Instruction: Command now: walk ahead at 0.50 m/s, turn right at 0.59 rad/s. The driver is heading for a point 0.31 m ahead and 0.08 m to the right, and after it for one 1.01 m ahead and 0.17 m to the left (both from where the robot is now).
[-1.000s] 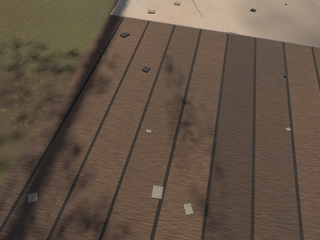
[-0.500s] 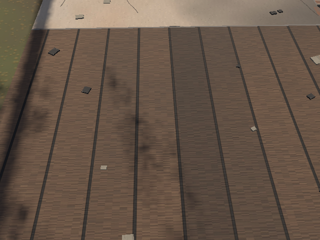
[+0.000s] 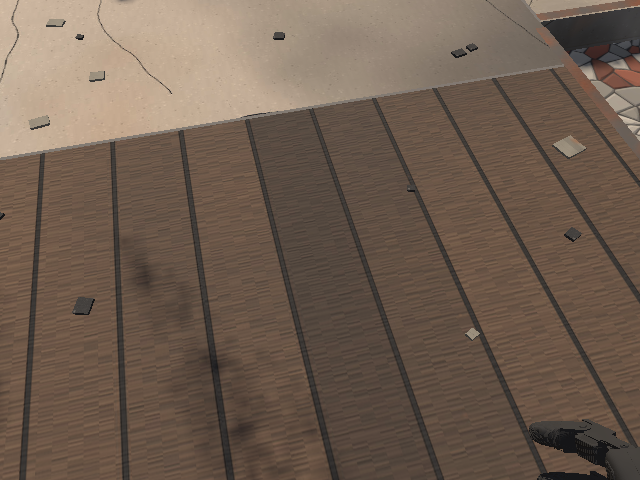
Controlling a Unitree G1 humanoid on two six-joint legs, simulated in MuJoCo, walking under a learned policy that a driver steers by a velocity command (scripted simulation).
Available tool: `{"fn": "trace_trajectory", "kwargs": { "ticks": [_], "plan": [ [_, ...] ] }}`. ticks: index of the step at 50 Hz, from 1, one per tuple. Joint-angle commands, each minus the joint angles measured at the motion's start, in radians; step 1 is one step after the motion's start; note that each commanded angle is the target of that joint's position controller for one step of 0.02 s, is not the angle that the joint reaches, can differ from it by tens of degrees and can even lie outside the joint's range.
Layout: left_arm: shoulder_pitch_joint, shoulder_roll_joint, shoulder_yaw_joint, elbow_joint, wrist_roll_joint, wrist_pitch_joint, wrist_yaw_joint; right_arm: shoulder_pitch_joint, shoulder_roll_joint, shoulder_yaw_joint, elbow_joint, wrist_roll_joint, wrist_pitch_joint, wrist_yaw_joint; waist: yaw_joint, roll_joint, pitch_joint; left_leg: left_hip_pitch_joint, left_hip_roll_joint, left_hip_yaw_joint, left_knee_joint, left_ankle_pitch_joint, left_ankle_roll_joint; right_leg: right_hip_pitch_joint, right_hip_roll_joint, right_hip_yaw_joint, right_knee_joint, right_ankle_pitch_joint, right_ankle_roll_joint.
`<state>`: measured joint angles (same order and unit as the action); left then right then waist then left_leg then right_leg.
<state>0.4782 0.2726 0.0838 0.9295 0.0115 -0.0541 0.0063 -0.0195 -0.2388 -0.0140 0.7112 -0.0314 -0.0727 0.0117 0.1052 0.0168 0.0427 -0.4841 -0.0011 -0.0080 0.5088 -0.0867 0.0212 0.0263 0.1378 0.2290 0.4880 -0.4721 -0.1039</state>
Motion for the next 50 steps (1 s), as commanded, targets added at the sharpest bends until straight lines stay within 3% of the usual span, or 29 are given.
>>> {"fn": "trace_trajectory", "kwargs": {
  "ticks": [1,2,3,4,5,7,10,12,16,19,21,22,23,24,25,26,27,28,29,30,32,37,42,44,45,46,47,48,50],
  "plan": [
    [0.045,0.008,-0.002,-0.137,-0.050,-0.024,-0.008,0.387,-0.321,-0.092,0.010,-0.038,-0.011,-0.033,-0.157,0.285,-0.410,0.835,0.473,-0.665,-0.166,-0.219,0.191,-0.553,0.036,-0.085,0.712,-0.085,0.023],
    [0.033,0.102,0.005,-0.114,-0.009,-0.009,0.002,0.332,-0.244,-0.086,0.003,-0.019,0.005,-0.026,-0.133,0.162,-0.335,0.730,0.449,-0.757,-0.208,-0.357,0.199,-0.649,-0.058,-0.091,0.813,-0.043,0.010],
    [-0.040,0.112,0.010,-0.114,0.004,-0.001,-0.004,0.261,-0.153,-0.064,-0.008,-0.009,0.007,-0.024,-0.123,0.053,-0.175,0.571,0.401,-0.580,-0.233,-0.359,0.175,-0.654,-0.103,-0.108,0.801,0.062,0.016],
    [-0.087,0.096,0.006,-0.121,0.007,0.002,-0.013,0.226,-0.107,-0.051,-0.004,-0.009,0.005,-0.021,-0.115,0.006,-0.096,0.464,0.344,-0.427,-0.256,-0.249,0.153,-0.636,-0.137,-0.123,0.756,0.123,0.024],
    [-0.107,0.084,0.006,-0.127,0.015,0.010,-0.023,0.234,-0.098,-0.047,0.009,-0.009,0.001,-0.022,-0.108,0.045,-0.065,0.407,0.304,-0.320,-0.274,-0.151,0.132,-0.615,-0.160,-0.131,0.722,0.142,0.030],
    [-0.107,0.068,0.003,-0.135,0.024,0.035,-0.042,0.266,-0.099,-0.046,0.037,0.003,-0.015,-0.018,-0.090,0.097,-0.047,0.345,0.267,-0.193,-0.302,-0.012,0.117,-0.582,-0.176,-0.150,0.700,0.158,0.040],
    [-0.178,0.052,-0.002,-0.172,0.023,0.053,-0.055,0.296,-0.112,-0.052,0.055,0.016,-0.039,-0.011,-0.080,0.081,-0.027,0.356,0.284,-0.074,-0.305,0.319,0.141,-0.648,-0.182,-0.170,0.672,0.198,0.057],
    [-0.234,0.042,-0.009,-0.201,0.025,0.054,-0.058,0.306,-0.118,-0.053,0.064,0.019,-0.037,-0.014,-0.079,0.081,-0.023,0.368,0.271,0.024,-0.280,0.520,0.142,-0.674,-0.182,-0.198,0.588,0.247,0.073],
    [-0.342,0.004,-0.033,-0.246,0.016,0.048,-0.077,0.291,-0.134,-0.057,0.063,0.022,-0.020,-0.019,-0.097,0.113,-0.028,0.325,0.216,0.179,-0.245,0.535,0.108,-0.537,-0.166,-0.281,0.292,0.428,0.070],
    [-0.380,0.017,-0.034,-0.266,0.029,0.048,-0.076,0.348,-0.158,-0.064,0.084,0.026,-0.008,-0.021,-0.121,0.109,-0.045,0.372,0.240,0.163,-0.183,0.573,0.097,-0.454,-0.135,-0.292,0.164,0.390,0.051],
    [-0.336,0.034,-0.029,-0.253,0.039,0.039,-0.064,0.363,-0.172,-0.065,0.098,0.029,0.006,-0.024,-0.108,0.110,-0.063,0.414,0.253,0.134,-0.096,0.615,0.096,-0.389,-0.112,-0.274,0.083,0.339,0.023],
    [-0.257,0.040,-0.025,-0.222,0.047,0.026,-0.054,0.360,-0.170,-0.063,0.104,0.031,0.014,-0.024,-0.070,0.077,-0.095,0.415,0.230,0.139,0.011,0.581,0.082,-0.292,-0.097,-0.266,-0.016,0.397,0.007],
    [-0.188,0.062,-0.023,-0.191,0.063,0.008,-0.043,0.391,-0.148,-0.054,0.110,0.034,0.017,-0.020,-0.044,0.001,-0.149,0.361,0.183,0.162,0.142,0.447,0.051,-0.140,-0.139,-0.245,-0.104,0.624,-0.006],
    [-0.107,0.120,-0.021,-0.191,0.079,-0.008,-0.028,0.433,-0.064,-0.026,0.075,0.037,0.019,-0.016,-0.033,-0.154,-0.287,0.195,0.130,0.178,0.365,-0.073,0.013,0.110,-0.437,0.001,-0.021,1.186,-0.056],
    [-0.139,0.115,-0.027,-0.191,0.025,-0.003,-0.010,0.559,-0.001,-0.003,0.098,0.076,0.047,-0.014,-0.081,-0.242,-0.469,0.150,0.015,0.042,0.522,-0.610,-0.006,0.200,-0.617,0.166,0.010,1.444,-0.236],
    [-0.161,0.079,-0.030,-0.191,-0.007,0.011,-0.001,0.486,-0.080,-0.026,0.125,0.057,0.076,-0.023,-0.056,-0.117,-0.413,0.137,0.029,-0.041,0.549,-0.593,-0.007,0.100,-0.541,0.077,-0.030,1.240,-0.219],
    [-0.226,0.060,-0.043,-0.187,-0.008,0.017,0.009,0.414,-0.088,-0.030,0.102,0.046,0.081,-0.020,-0.076,-0.139,-0.266,0.091,0.035,-0.039,0.541,-0.558,-0.006,-0.012,-0.496,0.011,-0.096,1.066,-0.183],
    [-0.292,0.041,-0.052,-0.194,0.000,0.024,0.018,0.379,-0.092,-0.034,0.106,0.031,0.083,-0.022,-0.102,-0.114,-0.163,0.075,0.048,-0.034,0.509,-0.492,-0.010,-0.105,-0.450,-0.035,-0.146,0.928,-0.138],
    [-0.322,0.040,-0.053,-0.195,-0.003,0.026,0.029,0.381,-0.098,-0.040,0.114,0.016,0.092,-0.022,-0.124,-0.133,-0.109,0.101,0.054,-0.026,0.487,-0.431,-0.020,-0.181,-0.420,-0.090,-0.177,0.898,-0.108],
    [-0.334,0.053,-0.048,-0.196,-0.002,0.029,0.034,0.422,-0.097,-0.045,0.132,0.006,0.102,-0.020,-0.143,-0.137,-0.109,0.140,0.039,0.000,0.513,-0.393,-0.028,-0.227,-0.401,-0.139,-0.187,0.879,-0.099],
    [-0.327,0.064,-0.040,-0.197,0.003,0.027,0.033,0.438,-0.083,-0.052,0.137,0.012,0.113,-0.017,-0.147,-0.100,-0.137,0.149,0.026,0.015,0.555,-0.373,-0.038,-0.245,-0.403,-0.175,-0.199,0.799,-0.112],
    [-0.333,0.054,-0.030,-0.188,0.015,0.042,0.036,0.344,-0.063,-0.058,0.088,0.008,0.142,-0.009,-0.126,-0.151,-0.089,0.095,0.045,0.039,0.446,-0.336,-0.036,-0.293,-0.409,-0.207,-0.251,0.348,-0.121],
    [-0.318,0.092,-0.009,-0.180,0.022,0.058,0.030,0.319,-0.068,-0.058,0.043,0.013,0.143,0.010,-0.111,-0.148,-0.112,0.167,0.037,0.078,0.288,-0.359,0.001,-0.287,-0.458,-0.214,-0.212,0.280,-0.115],
    [-0.339,0.117,0.001,-0.182,0.015,0.066,0.031,0.363,-0.069,-0.059,0.042,0.016,0.137,0.018,-0.143,-0.129,-0.117,0.268,0.021,0.101,0.140,-0.297,0.035,-0.323,-0.452,-0.248,-0.161,0.254,-0.068],
    [-0.336,0.117,0.004,-0.178,0.012,0.073,0.030,0.394,-0.079,-0.062,0.050,0.013,0.130,0.020,-0.159,-0.087,-0.098,0.331,0.011,0.082,0.013,-0.234,0.055,-0.374,-0.429,-0.290,-0.094,0.228,-0.016],
    [-0.289,0.086,0.003,-0.167,0.013,0.083,0.022,0.399,-0.124,-0.071,0.044,0.003,0.118,0.014,-0.151,0.077,-0.052,0.339,0.106,-0.104,-0.191,-0.244,0.081,-0.450,-0.353,-0.371,0.084,0.114,0.063],
    [-0.272,0.015,-0.014,-0.216,0.004,0.090,0.020,0.362,-0.264,-0.099,-0.002,0.004,0.112,0.005,-0.119,0.324,0.005,0.337,0.386,-0.535,-0.287,-0.101,0.177,-0.683,-0.159,-0.423,0.296,-0.145,0.147],
    [-0.391,0.051,-0.011,-0.240,0.019,0.099,0.027,0.412,-0.290,-0.116,0.015,-0.006,0.117,-0.013,-0.185,0.219,0.050,0.211,0.400,-0.523,-0.318,-0.036,0.259,-0.670,-0.141,-0.270,0.477,-0.126,0.141],
    [-0.357,0.062,-0.006,-0.222,0.000,0.095,0.015,0.284,-0.207,-0.092,0.001,0.010,0.117,-0.026,-0.092,0.111,0.053,0.183,0.249,-0.330,-0.282,-0.094,0.200,-0.628,-0.160,-0.203,0.537,0.076,0.127]
  ]
}}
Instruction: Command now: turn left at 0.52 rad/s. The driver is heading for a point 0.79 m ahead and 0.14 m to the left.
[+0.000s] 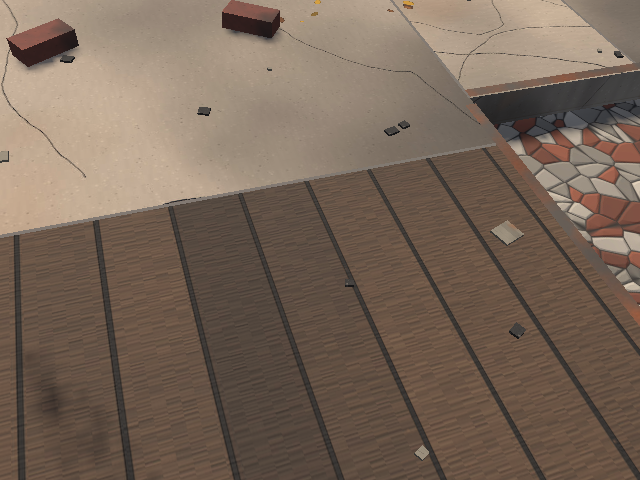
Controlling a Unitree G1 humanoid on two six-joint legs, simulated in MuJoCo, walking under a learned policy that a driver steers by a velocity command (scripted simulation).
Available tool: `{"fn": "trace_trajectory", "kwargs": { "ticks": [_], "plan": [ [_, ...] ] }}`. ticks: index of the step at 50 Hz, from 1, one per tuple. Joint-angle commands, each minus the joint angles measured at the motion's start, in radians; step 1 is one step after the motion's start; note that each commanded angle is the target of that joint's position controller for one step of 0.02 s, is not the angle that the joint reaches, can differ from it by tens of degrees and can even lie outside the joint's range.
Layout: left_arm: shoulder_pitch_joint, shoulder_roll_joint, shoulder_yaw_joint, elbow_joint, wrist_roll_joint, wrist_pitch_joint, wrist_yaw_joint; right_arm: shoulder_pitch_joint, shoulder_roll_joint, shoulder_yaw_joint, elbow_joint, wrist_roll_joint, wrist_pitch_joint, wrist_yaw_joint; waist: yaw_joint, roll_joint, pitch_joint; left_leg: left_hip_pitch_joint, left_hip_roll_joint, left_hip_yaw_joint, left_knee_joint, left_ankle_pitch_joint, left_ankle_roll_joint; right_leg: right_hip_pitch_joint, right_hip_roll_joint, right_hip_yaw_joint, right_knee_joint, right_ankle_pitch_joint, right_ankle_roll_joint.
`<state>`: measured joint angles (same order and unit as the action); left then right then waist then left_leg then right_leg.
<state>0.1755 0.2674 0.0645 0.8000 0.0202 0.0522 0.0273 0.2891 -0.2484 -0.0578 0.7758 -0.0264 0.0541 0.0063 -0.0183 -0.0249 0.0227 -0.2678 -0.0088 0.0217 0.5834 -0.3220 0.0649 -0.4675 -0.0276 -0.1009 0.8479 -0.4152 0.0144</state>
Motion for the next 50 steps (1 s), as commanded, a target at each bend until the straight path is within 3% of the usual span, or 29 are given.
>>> {"fn": "trace_trajectory", "kwargs": {
  "ticks": [1,2,4,6,12,17,20,21,22,23,24,25,26,28,31,34,37,39,40,41,42,43,45,50],
  "plan": [
    [-0.024,0.084,0.020,-0.074,0.002,-0.017,-0.009,-0.076,-0.184,-0.045,-0.083,0.009,-0.012,-0.018,0.047,0.158,0.042,0.013,0.210,-0.316,-0.335,0.206,0.134,-0.137,0.018,0.119,0.199,0.070,0.002],
    [0.010,0.096,0.025,-0.056,0.015,-0.020,-0.014,-0.088,-0.163,-0.041,-0.096,0.016,-0.017,-0.015,0.047,0.151,0.001,0.060,0.187,-0.286,-0.309,0.314,0.138,-0.129,0.024,0.113,0.230,0.091,0.005],
    [0.017,0.085,0.024,-0.059,0.011,-0.019,-0.018,-0.045,-0.156,-0.040,-0.095,0.024,-0.026,-0.007,0.033,0.108,-0.058,0.143,0.187,-0.287,-0.272,0.451,0.149,-0.133,0.029,0.120,0.253,0.085,0.015],
    [-0.005,0.070,0.018,-0.075,0.003,-0.015,-0.015,-0.003,-0.169,-0.046,-0.088,0.024,-0.030,-0.008,0.012,0.116,-0.059,0.206,0.190,-0.310,-0.256,0.478,0.158,-0.164,0.025,0.130,0.203,0.076,0.027],
    [-0.054,0.077,0.008,-0.117,-0.004,-0.015,-0.005,0.036,-0.201,-0.059,-0.100,0.012,-0.020,-0.012,-0.032,0.152,-0.058,0.221,0.193,-0.411,-0.224,0.448,0.186,-0.113,0.040,0.146,0.014,0.016,0.030],
    [-0.028,0.087,0.001,-0.141,-0.017,-0.029,0.001,-0.023,-0.219,-0.068,-0.126,0.006,-0.013,0.002,-0.015,0.160,-0.076,0.133,0.166,-0.490,-0.187,0.517,0.165,0.047,0.079,0.147,-0.125,-0.008,0.002],
    [0.057,0.081,-0.004,-0.134,-0.020,-0.043,0.011,-0.099,-0.214,-0.068,-0.141,0.018,-0.010,0.007,0.045,0.150,-0.083,0.051,0.110,-0.512,-0.147,0.465,0.095,0.236,0.095,0.142,-0.377,0.103,-0.019],
    [0.091,0.102,0.001,-0.127,-0.011,-0.051,0.021,-0.119,-0.192,-0.063,-0.150,0.027,-0.012,0.004,0.063,0.117,-0.083,-0.032,0.063,-0.488,-0.106,0.326,0.041,0.347,0.043,0.179,-0.513,0.184,-0.031],
    [0.088,0.180,0.014,-0.139,0.005,-0.054,0.030,-0.070,-0.117,-0.043,-0.157,0.027,-0.016,0.002,0.030,-0.076,-0.095,-0.138,-0.038,-0.348,0.064,0.018,-0.020,0.430,-0.188,0.396,-0.621,0.136,-0.085],
    [0.010,0.262,0.027,-0.168,0.007,-0.047,0.023,-0.021,-0.123,-0.046,-0.158,0.013,-0.016,-0.008,-0.001,-0.222,-0.057,-0.274,-0.197,-0.153,0.241,-0.276,-0.051,0.368,-0.367,0.623,-0.637,0.304,-0.207],
    [0.043,0.214,0.023,-0.163,0.008,-0.045,0.013,-0.026,-0.188,-0.060,-0.144,-0.011,-0.012,-0.010,0.013,-0.145,-0.062,-0.233,-0.118,-0.165,0.420,-0.282,-0.060,0.302,-0.383,0.599,-0.602,0.395,-0.280],
    [-0.002,0.142,0.002,-0.167,-0.001,-0.048,0.006,-0.029,-0.190,-0.064,-0.124,-0.005,-0.010,-0.004,-0.011,-0.080,-0.032,-0.216,-0.106,-0.182,0.480,-0.218,-0.062,0.265,-0.314,0.500,-0.589,0.422,-0.268],
    [-0.052,0.110,-0.007,-0.172,-0.003,-0.049,0.001,-0.013,-0.178,-0.062,-0.104,0.001,-0.005,0.002,-0.030,-0.065,-0.008,-0.199,-0.101,-0.174,0.516,-0.157,-0.072,0.244,-0.238,0.392,-0.577,0.448,-0.232],
    [-0.057,0.107,-0.009,-0.171,-0.001,-0.055,0.006,0.001,-0.159,-0.054,-0.089,0.006,0.002,0.016,-0.024,-0.125,-0.032,-0.209,-0.110,-0.152,0.531,-0.107,-0.095,0.305,-0.168,0.289,-0.547,0.581,-0.205],
    [0.012,0.107,-0.008,-0.141,-0.004,-0.060,0.005,-0.055,-0.129,-0.037,-0.094,0.015,0.009,0.017,0.017,-0.112,-0.055,-0.201,-0.100,-0.140,0.411,-0.112,-0.116,0.392,-0.173,0.265,-0.517,0.647,-0.218],
    [0.028,0.115,-0.008,-0.121,0.000,-0.059,-0.003,-0.086,-0.092,-0.013,-0.089,0.017,0.017,0.011,0.037,-0.143,-0.058,-0.090,-0.066,-0.092,0.179,-0.148,-0.110,0.387,-0.169,0.256,-0.503,0.581,-0.214],
    [0.050,0.143,0.001,-0.093,0.003,-0.045,-0.014,-0.078,-0.094,-0.003,-0.071,0.027,0.013,-0.001,0.038,-0.166,-0.054,0.026,-0.064,-0.023,-0.040,-0.095,-0.085,0.361,-0.164,0.269,-0.465,0.620,-0.213],
    [0.055,0.134,-0.002,-0.077,-0.006,-0.042,-0.016,-0.040,-0.092,0.006,-0.043,0.016,-0.006,-0.011,0.002,-0.109,-0.053,0.188,-0.033,-0.049,-0.307,0.172,-0.057,0.281,-0.146,0.256,-0.419,0.608,-0.149],
    [0.069,0.106,-0.009,-0.083,-0.006,-0.049,-0.020,-0.042,-0.134,0.005,-0.046,0.000,-0.022,-0.018,0.017,-0.035,-0.087,0.291,0.072,-0.174,-0.327,0.223,-0.035,0.205,-0.124,0.241,-0.393,0.490,-0.095],
    [0.087,0.051,-0.025,-0.099,-0.018,-0.055,-0.025,-0.103,-0.205,-0.006,-0.051,0.000,-0.030,-0.022,0.076,0.158,-0.066,0.224,0.200,-0.310,-0.287,0.385,0.026,0.177,-0.014,0.149,-0.402,0.256,-0.050],
    [0.064,0.060,-0.029,-0.070,-0.010,-0.046,-0.018,-0.129,-0.137,0.012,-0.048,0.009,-0.038,-0.016,0.049,0.141,-0.055,0.111,0.222,-0.297,-0.269,0.360,0.059,0.294,-0.014,0.136,-0.447,0.156,-0.036],
    [0.049,0.069,-0.026,-0.059,-0.005,-0.042,-0.017,-0.153,-0.109,0.023,-0.047,0.009,-0.044,-0.013,0.052,0.142,-0.029,0.082,0.176,-0.271,-0.273,0.267,0.036,0.320,-0.011,0.146,-0.466,0.199,-0.034],
    [0.035,0.095,-0.016,-0.036,-0.004,-0.045,-0.023,-0.132,-0.114,0.026,-0.022,0.009,-0.050,-0.023,0.033,0.150,-0.001,0.069,0.114,-0.232,-0.285,0.197,-0.003,0.338,-0.021,0.156,-0.471,0.293,-0.037],
    [0.069,0.078,-0.023,0.039,-0.007,-0.054,-0.018,-0.092,-0.109,0.032,0.039,0.016,-0.059,-0.030,0.030,0.069,0.005,0.103,0.096,-0.204,-0.276,0.222,-0.004,0.333,-0.041,0.168,-0.504,0.331,-0.032]
  ]
}}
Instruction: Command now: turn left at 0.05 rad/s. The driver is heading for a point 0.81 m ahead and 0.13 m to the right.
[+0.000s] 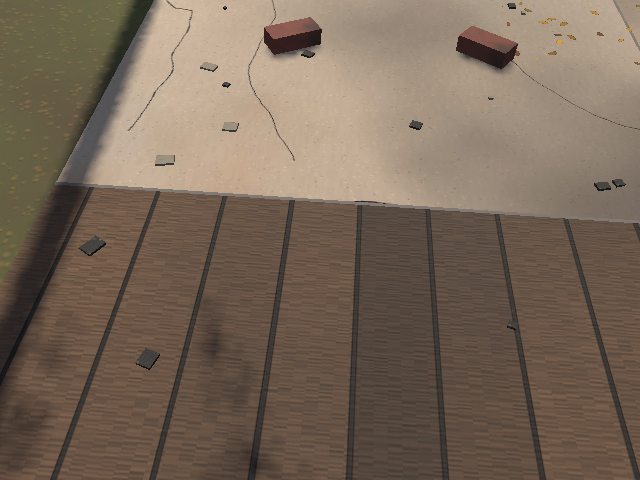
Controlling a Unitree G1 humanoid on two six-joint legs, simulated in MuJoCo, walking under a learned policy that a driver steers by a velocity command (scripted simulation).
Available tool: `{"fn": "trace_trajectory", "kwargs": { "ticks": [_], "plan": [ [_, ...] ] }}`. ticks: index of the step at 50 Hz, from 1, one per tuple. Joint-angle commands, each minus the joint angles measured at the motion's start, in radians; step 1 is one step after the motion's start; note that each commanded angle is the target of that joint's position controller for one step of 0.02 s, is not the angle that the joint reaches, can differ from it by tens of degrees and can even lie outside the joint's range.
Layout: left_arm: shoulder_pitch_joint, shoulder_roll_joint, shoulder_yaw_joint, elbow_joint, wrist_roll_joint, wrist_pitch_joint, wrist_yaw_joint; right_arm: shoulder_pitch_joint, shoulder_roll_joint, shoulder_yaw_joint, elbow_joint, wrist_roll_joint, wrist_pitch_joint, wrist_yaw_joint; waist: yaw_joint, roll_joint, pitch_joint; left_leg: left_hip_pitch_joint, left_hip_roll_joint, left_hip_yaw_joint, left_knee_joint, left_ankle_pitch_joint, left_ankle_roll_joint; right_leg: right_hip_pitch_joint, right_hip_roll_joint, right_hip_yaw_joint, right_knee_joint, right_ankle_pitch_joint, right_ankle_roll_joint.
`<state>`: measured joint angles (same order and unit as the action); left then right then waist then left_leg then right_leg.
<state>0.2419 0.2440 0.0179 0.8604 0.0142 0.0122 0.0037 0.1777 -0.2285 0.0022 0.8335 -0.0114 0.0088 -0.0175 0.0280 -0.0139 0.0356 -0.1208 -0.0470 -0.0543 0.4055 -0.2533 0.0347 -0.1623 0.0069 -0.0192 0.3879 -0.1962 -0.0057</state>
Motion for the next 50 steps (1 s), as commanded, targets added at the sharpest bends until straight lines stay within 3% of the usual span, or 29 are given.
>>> {"fn": "trace_trajectory", "kwargs": {
  "ticks": [1,8,22,50],
  "plan": [
    [0.003,0.099,0.023,-0.007,-0.001,-0.013,0.006,0.019,-0.128,-0.027,-0.008,0.001,-0.015,-0.007,-0.017,0.051,-0.004,-0.048,0.133,-0.127,-0.100,0.148,0.027,0.029,-0.076,0.087,-0.048,0.110,-0.011],
    [0.012,0.094,0.021,0.087,-0.003,-0.011,0.013,0.029,-0.125,-0.021,0.073,0.002,-0.022,-0.011,-0.013,0.021,0.001,-0.059,0.127,-0.120,-0.118,0.144,0.031,0.055,-0.088,0.094,-0.058,0.119,-0.011],
    [0.029,0.067,0.003,0.221,-0.004,-0.006,0.026,0.093,-0.095,-0.003,0.205,0.004,-0.023,-0.020,-0.016,0.022,0.011,-0.059,0.118,-0.102,-0.121,0.170,0.031,0.058,-0.096,0.095,-0.054,0.123,-0.017],
    [0.088,0.002,-0.015,0.305,-0.004,-0.008,0.040,0.180,-0.021,0.007,0.301,0.003,-0.022,-0.029,-0.022,0.015,0.036,-0.057,0.113,-0.083,-0.099,0.179,0.028,0.023,-0.094,0.094,-0.040,0.118,-0.022]
  ]
}}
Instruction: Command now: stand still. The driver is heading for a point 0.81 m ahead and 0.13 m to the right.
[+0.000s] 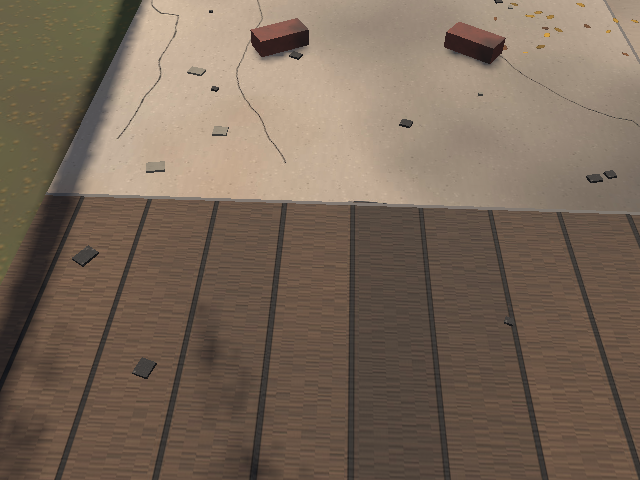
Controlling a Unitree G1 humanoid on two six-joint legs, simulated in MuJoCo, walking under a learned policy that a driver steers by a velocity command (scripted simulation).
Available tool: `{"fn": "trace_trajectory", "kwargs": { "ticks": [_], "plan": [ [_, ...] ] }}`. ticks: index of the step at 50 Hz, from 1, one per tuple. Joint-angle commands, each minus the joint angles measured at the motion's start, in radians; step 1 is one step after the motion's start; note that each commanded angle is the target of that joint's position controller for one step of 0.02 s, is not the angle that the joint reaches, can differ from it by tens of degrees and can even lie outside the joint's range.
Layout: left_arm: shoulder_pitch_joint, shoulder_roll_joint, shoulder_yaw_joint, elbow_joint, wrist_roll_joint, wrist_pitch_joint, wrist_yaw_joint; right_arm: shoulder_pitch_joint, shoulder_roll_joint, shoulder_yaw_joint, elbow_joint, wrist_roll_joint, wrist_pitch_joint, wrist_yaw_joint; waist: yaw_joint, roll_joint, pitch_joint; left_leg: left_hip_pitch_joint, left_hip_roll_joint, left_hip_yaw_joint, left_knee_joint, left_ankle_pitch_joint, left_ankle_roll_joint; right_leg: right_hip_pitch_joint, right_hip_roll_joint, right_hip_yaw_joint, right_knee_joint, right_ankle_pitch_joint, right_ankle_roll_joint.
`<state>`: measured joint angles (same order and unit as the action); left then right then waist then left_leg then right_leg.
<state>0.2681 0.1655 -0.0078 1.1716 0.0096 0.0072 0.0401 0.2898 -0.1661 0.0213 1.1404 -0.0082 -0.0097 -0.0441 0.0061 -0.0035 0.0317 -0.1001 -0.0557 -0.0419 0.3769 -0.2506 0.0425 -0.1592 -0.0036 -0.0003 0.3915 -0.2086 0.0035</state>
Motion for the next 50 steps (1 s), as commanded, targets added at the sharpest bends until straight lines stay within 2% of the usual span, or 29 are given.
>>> {"fn": "trace_trajectory", "kwargs": {
  "ticks": [1,4,7,8,10,12,14,15,17,18,19,20,21,23,25,28,32,35,37,39,40,41,42,43,44,45,47,48,50],
  "plan": [
    [0.065,0.079,0.010,-0.005,0.000,-0.003,0.003,0.070,-0.081,-0.013,-0.005,0.000,-0.004,-0.003,0.000,0.005,0.040,-0.078,0.121,-0.095,-0.070,0.176,0.020,0.019,-0.084,0.075,-0.044,0.130,-0.031],
    [0.077,0.068,0.008,0.000,0.002,-0.003,0.003,0.084,-0.073,-0.012,0.001,-0.002,-0.003,-0.003,-0.002,0.007,0.022,-0.072,0.114,-0.094,-0.082,0.085,0.022,0.024,-0.074,0.071,-0.047,0.060,-0.033],
    [0.067,0.082,0.021,-0.022,0.011,0.004,-0.004,0.103,-0.125,-0.038,-0.005,-0.005,0.011,0.000,-0.013,0.063,0.076,-0.131,0.106,-0.149,-0.102,-0.377,0.079,-0.077,0.003,0.017,0.060,-0.291,-0.060],
    [0.045,0.076,0.022,-0.038,0.017,0.004,-0.010,0.130,-0.133,-0.046,-0.007,-0.006,0.015,0.003,-0.030,0.082,0.125,-0.138,0.140,-0.212,-0.134,-0.509,0.109,-0.167,0.022,0.005,0.116,-0.353,-0.066],
    [0.000,0.029,0.013,-0.081,0.034,-0.010,-0.022,0.195,-0.155,-0.062,0.004,-0.007,0.014,0.004,-0.057,0.155,0.183,-0.105,0.273,-0.392,-0.221,-0.628,0.185,-0.299,0.030,-0.061,0.271,-0.276,-0.064],
    [-0.039,0.049,0.020,-0.120,0.032,-0.034,-0.030,0.193,-0.154,-0.071,-0.004,-0.016,0.001,0.008,-0.058,0.141,0.190,-0.093,0.327,-0.447,-0.249,-0.525,0.222,-0.352,-0.013,-0.040,0.355,-0.245,-0.072],
    [-0.026,0.061,0.028,-0.143,0.021,-0.057,-0.042,0.166,-0.164,-0.079,-0.017,-0.017,-0.015,0.012,-0.032,0.129,0.170,-0.079,0.319,-0.394,-0.218,-0.405,0.215,-0.326,-0.029,-0.035,0.301,-0.252,-0.083],
    [0.009,0.055,0.030,-0.139,0.014,-0.066,-0.045,0.136,-0.157,-0.080,-0.026,-0.010,-0.021,0.013,-0.004,0.119,0.158,-0.117,0.288,-0.337,-0.191,-0.346,0.194,-0.232,-0.017,-0.054,0.221,-0.202,-0.087],
    [0.207,0.044,0.042,-0.070,0.001,-0.077,-0.042,0.054,-0.136,-0.078,-0.058,0.000,-0.029,0.017,0.091,0.061,0.114,-0.319,0.186,-0.197,-0.053,-0.251,0.136,0.139,0.041,-0.082,0.039,-0.092,-0.086],
    [0.326,0.105,0.062,-0.045,0.013,-0.085,-0.032,0.024,-0.088,-0.064,-0.082,-0.004,-0.043,0.023,0.141,-0.093,0.076,-0.443,0.093,-0.070,0.195,-0.174,0.095,0.303,-0.097,0.129,-0.090,-0.202,-0.102],
    [0.461,0.229,0.093,-0.022,0.007,-0.080,-0.030,0.023,-0.026,-0.048,-0.124,-0.006,-0.056,0.033,0.161,-0.324,0.007,-0.609,-0.027,0.087,0.502,-0.259,0.051,0.404,-0.339,0.560,-0.261,-0.460,-0.194],
    [0.411,0.183,0.085,-0.018,0.007,-0.066,-0.027,-0.004,-0.114,-0.068,-0.133,-0.038,-0.054,0.040,0.110,-0.186,0.080,-0.657,0.033,0.044,0.683,-0.278,0.060,0.292,-0.383,0.636,-0.273,-0.540,-0.229],
    [0.300,0.139,0.073,-0.062,0.011,-0.069,-0.032,-0.027,-0.099,-0.067,-0.135,-0.040,-0.058,0.052,0.062,-0.067,0.149,-0.671,0.082,0.016,0.744,-0.173,0.066,0.201,-0.349,0.552,-0.273,-0.494,-0.220],
    [0.202,0.110,0.061,-0.101,0.010,-0.088,-0.034,-0.013,-0.066,-0.062,-0.122,-0.027,-0.069,0.068,0.008,-0.022,0.140,-0.611,0.126,0.013,0.721,-0.024,0.051,0.141,-0.268,0.365,-0.288,-0.227,-0.188],
    [0.228,0.080,0.047,-0.086,0.007,-0.104,-0.030,-0.003,-0.073,-0.068,-0.118,-0.030,-0.058,0.075,-0.005,-0.042,0.098,-0.587,0.123,0.049,0.700,0.030,0.030,0.172,-0.213,0.233,-0.271,0.031,-0.165],
    [0.311,0.075,0.036,-0.054,0.004,-0.112,-0.027,-0.077,-0.068,-0.070,-0.150,-0.026,-0.040,0.075,0.001,-0.070,0.078,-0.633,0.107,0.099,0.674,0.058,0.011,0.217,-0.188,0.126,-0.228,0.377,-0.160],
    [0.324,0.070,0.023,-0.054,0.007,-0.113,-0.022,-0.284,-0.046,-0.055,-0.233,-0.016,-0.034,0.076,0.028,-0.083,0.121,-0.598,0.075,0.161,0.447,0.131,0.001,0.160,-0.154,0.057,-0.237,0.536,-0.152],
    [0.336,0.091,0.023,-0.048,0.009,-0.117,-0.015,-0.355,-0.046,-0.046,-0.265,-0.007,-0.035,0.073,0.035,-0.104,0.125,-0.479,0.038,0.201,0.274,0.166,0.029,0.158,-0.163,0.031,-0.230,0.660,-0.150],
    [0.314,0.112,0.028,-0.048,0.009,-0.123,-0.013,-0.307,-0.076,-0.055,-0.263,-0.006,-0.037,0.062,-0.002,-0.111,0.088,-0.371,0.006,0.206,0.230,0.150,0.070,0.196,-0.183,0.014,-0.150,0.885,-0.142],
    [0.279,0.138,0.036,-0.053,0.011,-0.121,-0.009,-0.112,-0.121,-0.079,-0.207,-0.005,-0.049,0.048,-0.091,-0.116,-0.020,-0.183,-0.032,0.187,0.201,0.114,0.113,0.235,-0.190,0.002,0.075,1.051,-0.133],
    [0.251,0.149,0.040,-0.060,0.005,-0.116,-0.011,0.039,-0.138,-0.093,-0.157,-0.008,-0.057,0.041,-0.160,-0.103,-0.090,-0.010,-0.022,0.171,0.121,0.155,0.134,0.188,-0.175,-0.013,0.259,0.973,-0.127],
    [0.250,0.124,0.034,-0.079,0.000,-0.115,-0.019,0.182,-0.199,-0.115,-0.124,-0.031,-0.061,0.031,-0.205,-0.043,-0.174,0.204,0.131,0.004,0.091,0.015,0.173,0.018,-0.135,-0.033,0.520,0.669,-0.124],
    [0.369,-0.009,0.015,-0.098,-0.021,-0.108,-0.033,0.221,-0.283,-0.134,-0.128,-0.054,-0.059,0.035,-0.120,0.178,-0.286,0.446,0.454,-0.519,0.026,-0.054,0.325,-0.325,0.050,-0.062,0.940,-0.224,-0.092],
    [0.299,0.098,0.044,-0.101,-0.006,-0.102,-0.034,0.155,-0.247,-0.132,-0.128,-0.009,-0.049,0.049,-0.125,0.066,-0.263,0.373,0.441,-0.683,-0.121,-0.224,0.347,-0.442,0.058,0.057,1.045,-0.258,-0.110],
    [0.191,0.112,0.051,-0.147,0.002,-0.103,-0.036,0.027,-0.196,-0.116,-0.150,0.002,-0.052,0.050,-0.073,0.054,-0.082,0.215,0.415,-0.519,-0.165,-0.275,0.305,-0.503,-0.008,0.059,1.006,-0.154,-0.119],
    [0.135,0.106,0.053,-0.161,0.008,-0.108,-0.039,-0.029,-0.130,-0.100,-0.158,0.000,-0.063,0.055,-0.051,0.001,-0.003,0.079,0.374,-0.415,-0.203,-0.164,0.272,-0.471,-0.039,0.054,0.947,-0.092,-0.119],
    [0.154,0.065,0.053,-0.154,0.026,-0.088,-0.046,-0.019,-0.063,-0.076,-0.130,-0.007,-0.084,0.047,0.016,-0.006,0.033,-0.078,0.293,-0.241,-0.227,0.048,0.212,-0.353,-0.078,0.054,0.849,-0.066,-0.100],
    [0.168,0.040,0.051,-0.150,0.029,-0.075,-0.051,0.006,-0.059,-0.072,-0.117,-0.008,-0.093,0.043,0.030,0.005,0.029,-0.100,0.277,-0.192,-0.231,0.113,0.201,-0.324,-0.083,0.048,0.814,-0.067,-0.089],
    [0.139,0.037,0.053,-0.165,0.031,-0.059,-0.056,0.056,-0.085,-0.071,-0.099,-0.005,-0.107,0.039,0.043,0.019,0.049,-0.113,0.258,-0.119,-0.231,0.310,0.197,-0.343,-0.086,0.018,0.756,-0.055,-0.068]
  ]
}}
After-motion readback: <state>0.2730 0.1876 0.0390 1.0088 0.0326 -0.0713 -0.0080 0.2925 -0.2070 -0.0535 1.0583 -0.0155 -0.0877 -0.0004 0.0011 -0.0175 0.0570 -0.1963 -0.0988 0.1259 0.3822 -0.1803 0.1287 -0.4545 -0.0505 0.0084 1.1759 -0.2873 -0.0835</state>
